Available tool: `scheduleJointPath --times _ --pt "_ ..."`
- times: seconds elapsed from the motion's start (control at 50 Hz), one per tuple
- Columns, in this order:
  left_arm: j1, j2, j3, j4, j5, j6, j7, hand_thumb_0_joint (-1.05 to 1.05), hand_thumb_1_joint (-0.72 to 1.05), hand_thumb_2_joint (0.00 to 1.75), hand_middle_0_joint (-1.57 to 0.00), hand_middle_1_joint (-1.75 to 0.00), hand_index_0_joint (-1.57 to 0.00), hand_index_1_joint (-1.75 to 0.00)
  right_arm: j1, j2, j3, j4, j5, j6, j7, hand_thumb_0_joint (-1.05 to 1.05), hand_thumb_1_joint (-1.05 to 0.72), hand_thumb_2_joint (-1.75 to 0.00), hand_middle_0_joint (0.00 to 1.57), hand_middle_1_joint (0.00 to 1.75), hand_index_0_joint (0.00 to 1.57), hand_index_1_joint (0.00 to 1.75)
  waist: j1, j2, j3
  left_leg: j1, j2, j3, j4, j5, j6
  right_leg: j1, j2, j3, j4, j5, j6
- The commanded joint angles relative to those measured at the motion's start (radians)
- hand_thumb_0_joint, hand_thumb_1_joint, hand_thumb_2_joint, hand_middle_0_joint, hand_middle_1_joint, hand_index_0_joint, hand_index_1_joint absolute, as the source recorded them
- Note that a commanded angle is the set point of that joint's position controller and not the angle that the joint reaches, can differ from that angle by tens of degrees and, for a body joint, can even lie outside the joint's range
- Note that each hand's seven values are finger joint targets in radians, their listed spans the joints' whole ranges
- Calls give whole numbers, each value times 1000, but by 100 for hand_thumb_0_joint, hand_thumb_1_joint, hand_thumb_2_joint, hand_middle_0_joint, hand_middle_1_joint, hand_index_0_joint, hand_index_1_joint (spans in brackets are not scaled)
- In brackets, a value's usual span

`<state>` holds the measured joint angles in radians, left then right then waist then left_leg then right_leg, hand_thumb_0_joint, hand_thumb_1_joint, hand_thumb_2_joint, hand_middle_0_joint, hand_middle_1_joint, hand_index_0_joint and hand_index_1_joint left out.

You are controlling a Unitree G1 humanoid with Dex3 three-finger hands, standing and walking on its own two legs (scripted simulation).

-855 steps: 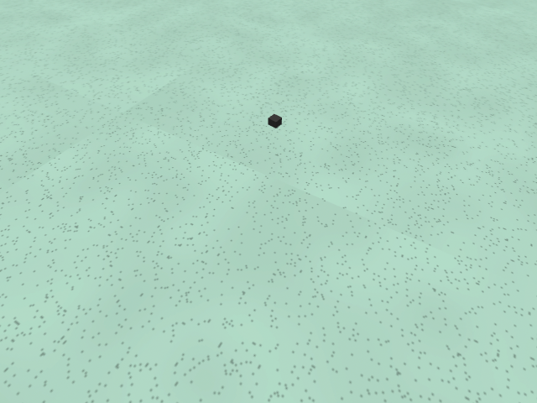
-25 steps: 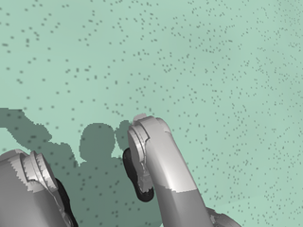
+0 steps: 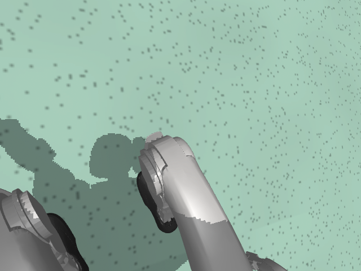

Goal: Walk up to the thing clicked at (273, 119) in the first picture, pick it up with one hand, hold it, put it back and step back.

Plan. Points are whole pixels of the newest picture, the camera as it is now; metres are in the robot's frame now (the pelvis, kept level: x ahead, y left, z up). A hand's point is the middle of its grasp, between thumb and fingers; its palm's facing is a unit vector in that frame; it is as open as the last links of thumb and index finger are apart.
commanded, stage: approach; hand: left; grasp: from above
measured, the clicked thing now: out of the picture +0.45 +0.35 -0.31
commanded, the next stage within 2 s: close in in 0.14 s
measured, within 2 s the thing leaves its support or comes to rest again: neither
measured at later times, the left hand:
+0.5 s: hand out of the picture +0.44 +0.33 -0.22, palm faces -0.06 -0.44 -0.90, open 14.2 cm
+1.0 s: hand out of the picture +0.44 +0.33 -0.26, palm faces +0.00 -0.45 -0.89, open 13.8 cm
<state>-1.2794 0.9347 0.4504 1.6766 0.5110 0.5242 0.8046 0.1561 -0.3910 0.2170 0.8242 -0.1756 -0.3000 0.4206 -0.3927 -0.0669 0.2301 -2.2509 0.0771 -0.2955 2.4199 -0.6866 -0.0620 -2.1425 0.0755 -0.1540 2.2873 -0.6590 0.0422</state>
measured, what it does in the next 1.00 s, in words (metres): stands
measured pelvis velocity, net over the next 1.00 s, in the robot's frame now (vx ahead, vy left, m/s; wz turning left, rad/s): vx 0.00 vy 0.01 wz -0.01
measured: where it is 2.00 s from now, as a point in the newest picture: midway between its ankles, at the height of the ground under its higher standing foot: (119, 234)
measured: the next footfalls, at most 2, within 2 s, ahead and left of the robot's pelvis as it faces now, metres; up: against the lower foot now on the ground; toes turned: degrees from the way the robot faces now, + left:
none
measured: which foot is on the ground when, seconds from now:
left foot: down 0.00-1.00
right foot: down 0.00-1.00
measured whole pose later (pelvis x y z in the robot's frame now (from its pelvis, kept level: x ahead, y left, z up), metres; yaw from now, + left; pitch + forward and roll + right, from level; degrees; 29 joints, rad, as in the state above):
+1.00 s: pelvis +0.00 +0.01 -0.01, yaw -1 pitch +25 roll -14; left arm -1.29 1.01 0.39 1.77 0.47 0.44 0.85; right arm 0.08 -0.41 0.32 0.75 -0.22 -0.32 0.41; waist -0.43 -0.14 0.30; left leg -2.25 0.05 -0.33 2.49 -0.71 -0.06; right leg -2.11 0.07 -0.18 2.33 -0.69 0.06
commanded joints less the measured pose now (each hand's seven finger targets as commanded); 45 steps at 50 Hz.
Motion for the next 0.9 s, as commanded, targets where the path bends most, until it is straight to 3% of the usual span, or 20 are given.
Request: scheduleJointPath --times 0.0,0.02,0.04,0.16,0.22,0.28,0.34,0.44,0.52,0.64,0.8,0.88 --pt "-260 175 -59 -143 -3 4 16 0 -48 100 -14 -91 -11 -94 242 -298 -86 40 22 10 11 0 -90 -89 20 30 20 30 -30 429 -779 447 6 153 -194 177 76 406 15 -89 -254 284 -14" --pt "-249 178 -55 -127 9 1 13 0 -46 99 -15 -90 -12 -93 251 -302 -90 46 26 12 9 0 -90 -89 20 30 20 30 -29 432 -786 457 7 148 -201 174 72 397 16 -90 -250 276 -20" --pt "-281 168 -81 -144 16 1 5 0 -46 97 -14 -90 -12 -93 232 -290 -86 52 22 12 8 0 -90 -89 20 30 20 30 -40 431 -756 462 5 141 -205 154 73 355 10 -94 -244 263 -23" --pt "-300 127 -142 -35 70 -34 -32 0 -49 98 -10 -95 -9 -96 205 -292 -87 96 11 -2 -15 0 -90 -89 20 30 20 30 -64 430 -674 469 -2 114 -245 51 61 242 6 -112 -231 142 -47" --pt "-307 111 -169 -2 85 -49 -48 0 -52 101 -9 -97 -7 -100 206 -292 -74 90 4 -8 -26 0 -90 -89 20 30 20 30 -86 413 -662 479 -6 114 -239 61 62 245 10 -114 -227 158 -47" --pt "-310 138 -172 20 100 -59 -40 0 -57 104 -9 -95 -5 -98 187 -301 -69 101 -4 -19 -35 0 -89 -89 20 30 20 30 -83 413 -642 487 -8 116 -238 74 63 254 1 -118 -229 169 -42" --pt "-296 173 -147 64 115 -62 -4 0 -60 106 -9 -94 -5 -98 202 -317 -61 92 -12 -27 -33 0 -90 -90 20 30 20 30 -76 415 -665 492 -4 109 -232 112 65 298 0 -115 -234 218 -40" --pt "-301 221 -96 51 72 -73 47 0 -58 113 -12 -96 -6 -102 185 -321 -34 49 -30 -40 -25 0 -90 -90 20 30 20 30 -76 408 -677 489 -2 122 -204 159 69 372 -3 -109 -234 271 -27" --pt "-305 263 -85 10 58 -80 72 0 -56 111 -12 -95 -7 -101 172 -328 -13 36 -45 -39 -16 0 -90 -90 20 30 20 30 -80 429 -681 494 -1 130 -182 183 74 417 -3 -109 -231 306 -18" --pt "-284 275 -67 -3 -2 -75 90 0 -57 107 -11 -89 -5 -95 156 -346 0 13 -49 -37 -7 0 -90 -90 20 30 20 30 -89 432 -661 512 -1 123 -158 167 74 418 -10 -123 -216 289 -13" --pt "-272 272 -88 -21 -26 -74 78 0 -50 103 -13 -88 -9 -93 138 -352 17 -8 -45 -23 -8 0 -90 -90 20 30 20 30 -106 441 -622 499 4 102 -157 154 70 387 -13 -141 -188 285 -19" --pt "-234 264 -99 9 -5 -78 75 0 -47 105 -16 -89 -11 -94 168 -366 21 -21 -36 -12 -4 0 -90 -90 20 30 20 30 -113 445 -623 490 8 95 -161 155 66 394 2 -141 -193 291 -25"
